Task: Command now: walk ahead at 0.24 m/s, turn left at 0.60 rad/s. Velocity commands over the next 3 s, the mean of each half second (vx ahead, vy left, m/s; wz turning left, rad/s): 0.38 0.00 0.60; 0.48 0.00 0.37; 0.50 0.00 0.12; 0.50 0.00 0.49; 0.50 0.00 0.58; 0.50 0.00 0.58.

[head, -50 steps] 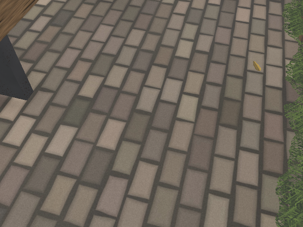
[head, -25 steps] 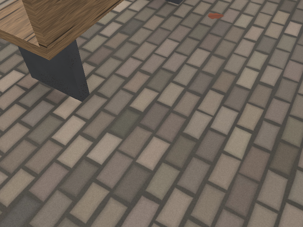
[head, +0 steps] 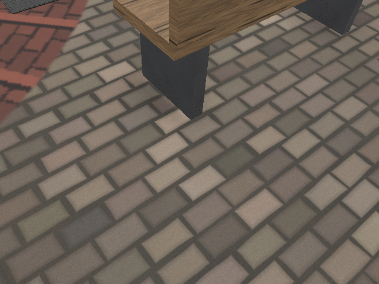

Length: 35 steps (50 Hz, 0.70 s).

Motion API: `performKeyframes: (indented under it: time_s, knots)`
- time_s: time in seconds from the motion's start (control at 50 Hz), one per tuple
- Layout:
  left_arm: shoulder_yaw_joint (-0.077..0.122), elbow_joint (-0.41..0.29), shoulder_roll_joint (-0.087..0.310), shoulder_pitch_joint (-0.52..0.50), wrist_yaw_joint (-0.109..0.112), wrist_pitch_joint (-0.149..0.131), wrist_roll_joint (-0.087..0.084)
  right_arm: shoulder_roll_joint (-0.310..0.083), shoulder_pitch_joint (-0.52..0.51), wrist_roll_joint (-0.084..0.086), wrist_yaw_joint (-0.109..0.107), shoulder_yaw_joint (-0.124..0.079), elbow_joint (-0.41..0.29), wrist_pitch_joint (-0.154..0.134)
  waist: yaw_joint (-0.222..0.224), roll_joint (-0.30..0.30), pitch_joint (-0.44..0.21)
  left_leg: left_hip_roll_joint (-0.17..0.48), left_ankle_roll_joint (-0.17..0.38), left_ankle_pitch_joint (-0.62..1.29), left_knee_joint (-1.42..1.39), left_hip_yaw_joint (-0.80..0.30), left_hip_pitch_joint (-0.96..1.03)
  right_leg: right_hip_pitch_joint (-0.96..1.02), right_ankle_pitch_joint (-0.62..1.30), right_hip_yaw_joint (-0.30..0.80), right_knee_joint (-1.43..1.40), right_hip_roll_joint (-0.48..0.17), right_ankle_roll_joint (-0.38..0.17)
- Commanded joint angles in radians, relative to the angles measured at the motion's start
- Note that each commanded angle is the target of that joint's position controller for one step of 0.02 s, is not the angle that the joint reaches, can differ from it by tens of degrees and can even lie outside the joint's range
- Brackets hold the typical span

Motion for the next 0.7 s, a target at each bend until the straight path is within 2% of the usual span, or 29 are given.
performKeyframes:
  time_s: [0.02, 0.04, 0.06, 0.08, 0.12, 0.16, 0.22, 0.28, 0.32, 0.36, 0.38, 0.4, 0.42, 0.44, 0.46, 0.48, 0.5, 0.52, 0.54, 0.56, 0.58, 0.64, 0.7]
  knots:
    - [0.031, -0.148, 0.143, -0.164, -0.014, -0.063, -0.020, -0.170, 0.139, -0.011, -0.001, -0.039, -0.029, -0.067, -0.079, 0.234, 0.017, 0.340, 0.240, -0.309, -0.422, -0.605, 0.303, -0.511, 0.043, 0.112, 0.252, 0.031, -0.047]
    - [0.034, -0.117, 0.136, -0.135, -0.011, -0.069, -0.004, -0.149, 0.102, -0.005, -0.009, -0.028, -0.038, -0.069, -0.056, 0.187, 0.023, 0.296, 0.205, -0.258, -0.417, -0.538, 0.278, -0.474, 0.129, 0.112, 0.218, 0.013, -0.043]
    - [0.034, -0.111, 0.130, -0.117, -0.011, -0.076, 0.011, -0.142, 0.077, -0.003, -0.017, -0.022, -0.040, -0.067, -0.039, 0.188, 0.030, 0.261, 0.189, -0.189, -0.427, -0.485, 0.249, -0.434, 0.201, 0.111, 0.164, 0.012, -0.031]
    - [0.032, -0.102, 0.117, -0.112, -0.016, -0.084, 0.014, -0.137, 0.077, -0.011, -0.024, -0.017, -0.042, -0.069, -0.032, 0.189, 0.022, 0.234, 0.181, -0.116, -0.437, -0.447, 0.234, -0.395, 0.269, 0.101, 0.140, 0.024, -0.021]
    - [0.025, -0.090, 0.093, -0.113, -0.020, -0.094, 0.014, -0.139, 0.102, -0.017, -0.034, -0.017, -0.030, -0.077, -0.034, 0.162, 0.004, 0.210, 0.175, 0.029, -0.435, -0.389, 0.247, -0.367, 0.370, 0.087, 0.050, 0.046, -0.003]
    - [0.016, -0.093, 0.071, -0.146, -0.022, -0.097, 0.013, -0.145, 0.129, -0.009, -0.041, -0.020, -0.012, -0.082, -0.047, 0.154, 0.009, 0.192, 0.164, 0.093, -0.427, -0.350, 0.238, -0.335, 0.434, 0.086, -0.078, 0.066, 0.014]
    - [0.004, -0.107, 0.053, -0.209, -0.031, -0.101, 0.003, -0.164, 0.164, 0.000, -0.045, -0.027, 0.016, -0.081, -0.073, 0.175, 0.027, 0.179, 0.157, 0.119, -0.413, -0.337, 0.206, -0.268, 0.488, 0.093, -0.238, 0.093, 0.031]
    - [-0.003, -0.132, 0.054, -0.273, -0.044, -0.111, -0.005, -0.172, 0.201, 0.012, -0.045, -0.030, 0.041, -0.076, -0.097, 0.168, 0.049, 0.190, 0.161, 0.126, -0.383, -0.369, 0.192, -0.223, 0.478, 0.097, -0.327, 0.107, 0.030]
    - [-0.001, -0.139, 0.066, -0.275, -0.050, -0.120, -0.008, -0.171, 0.204, 0.015, -0.045, -0.030, 0.050, -0.071, -0.092, 0.172, 0.047, 0.196, 0.154, 0.148, -0.351, -0.402, 0.191, -0.162, 0.461, 0.101, -0.374, 0.116, 0.018]
    - [0.008, -0.138, 0.091, -0.237, -0.052, -0.129, -0.011, -0.175, 0.190, 0.015, -0.045, -0.032, 0.051, -0.065, -0.068, 0.203, 0.031, 0.204, 0.137, 0.211, -0.310, -0.441, 0.199, -0.077, 0.414, 0.098, -0.397, 0.125, -0.002]
    - [0.015, -0.130, 0.102, -0.194, -0.050, -0.133, -0.011, -0.170, 0.179, 0.015, -0.045, -0.032, 0.049, -0.062, -0.044, 0.218, 0.015, 0.199, 0.126, 0.254, -0.278, -0.452, 0.201, -0.014, 0.394, 0.088, -0.417, 0.131, -0.018]
    - [0.027, -0.109, 0.120, -0.110, -0.043, -0.137, -0.007, -0.152, 0.160, 0.014, -0.044, -0.025, 0.042, -0.060, 0.004, 0.215, -0.025, 0.162, 0.103, 0.342, -0.204, -0.436, 0.182, 0.115, 0.408, 0.071, -0.464, 0.138, -0.043]
    - [0.042, -0.093, 0.157, 0.012, -0.034, -0.140, 0.004, -0.109, 0.143, 0.003, -0.040, -0.011, 0.027, -0.062, 0.064, 0.183, -0.126, 0.102, 0.065, 0.368, -0.022, -0.386, 0.108, 0.332, 0.407, 0.130, -0.457, 0.061, -0.091]
    - [0.056, -0.078, 0.226, 0.181, -0.023, -0.136, 0.023, -0.044, 0.157, -0.011, -0.043, 0.009, -0.007, -0.065, 0.108, 0.006, -0.300, 0.003, 0.008, 0.160, 0.310, -0.274, -0.112, 0.656, 0.289, 0.386, -0.462, -0.144, -0.175]
    - [0.059, -0.045, 0.249, 0.217, -0.037, -0.126, 0.028, -0.033, 0.267, 0.024, -0.047, 0.017, -0.027, -0.077, 0.040, -0.327, -0.358, -0.066, -0.031, -0.285, 0.567, -0.221, -0.387, 0.797, 0.078, 0.824, -0.596, -0.314, -0.287]
    - [0.033, -0.065, 0.145, 0.165, -0.036, -0.120, 0.008, -0.137, 0.241, 0.037, -0.045, -0.006, 0.009, -0.076, 0.048, -0.185, -0.221, 0.015, -0.043, -0.208, 0.679, -0.235, -0.476, 0.693, -0.057, 0.770, -0.627, -0.299, -0.262]
    - [0.020, -0.071, 0.097, 0.121, -0.028, -0.111, 0.003, -0.168, 0.148, 0.026, -0.041, -0.014, 0.004, -0.072, 0.060, -0.097, -0.104, 0.054, -0.043, -0.116, 0.680, -0.193, -0.480, 0.562, 0.013, 0.586, -0.629, -0.255, -0.224]
    - [0.012, -0.071, 0.082, 0.078, -0.024, -0.104, 0.011, -0.152, 0.108, 0.015, -0.040, -0.013, 0.002, -0.070, 0.039, -0.037, -0.051, 0.085, -0.043, -0.048, 0.652, -0.170, -0.442, 0.452, 0.130, 0.472, -0.647, -0.209, -0.204]
    - [0.005, -0.065, 0.063, 0.058, -0.021, -0.101, 0.017, -0.136, 0.083, 0.009, -0.034, -0.014, -0.005, -0.069, 0.024, -0.037, -0.011, 0.110, -0.043, -0.005, 0.617, -0.167, -0.418, 0.376, 0.228, 0.393, -0.670, -0.180, -0.200]
    - [0.002, -0.060, 0.057, 0.046, -0.018, -0.104, 0.022, -0.117, 0.086, 0.013, -0.028, -0.013, -0.005, -0.064, 0.008, -0.056, -0.001, 0.128, -0.040, 0.022, 0.599, -0.158, -0.378, 0.325, 0.281, 0.320, -0.695, -0.155, -0.193]
    - [0.002, -0.052, 0.056, 0.044, -0.017, -0.110, 0.020, -0.095, 0.086, 0.017, -0.024, -0.009, -0.005, -0.059, 0.002, -0.068, 0.004, 0.133, -0.042, 0.038, 0.588, -0.143, -0.369, 0.302, 0.322, 0.273, -0.716, -0.148, -0.198]
    - [0.010, -0.020, 0.083, 0.062, -0.018, -0.123, 0.013, -0.059, 0.037, 0.006, -0.022, 0.003, -0.026, -0.051, -0.001, -0.033, 0.027, 0.141, -0.057, 0.095, 0.509, -0.135, -0.417, 0.284, 0.449, 0.178, -0.753, -0.157, -0.226]
    - [0.011, 0.007, 0.103, 0.075, -0.021, -0.118, 0.011, -0.038, -0.019, 0.001, -0.011, 0.017, -0.031, -0.065, 0.006, -0.012, 0.033, 0.129, -0.059, 0.229, 0.329, -0.122, -0.405, 0.304, 0.548, 0.082, -0.762, -0.136, -0.227]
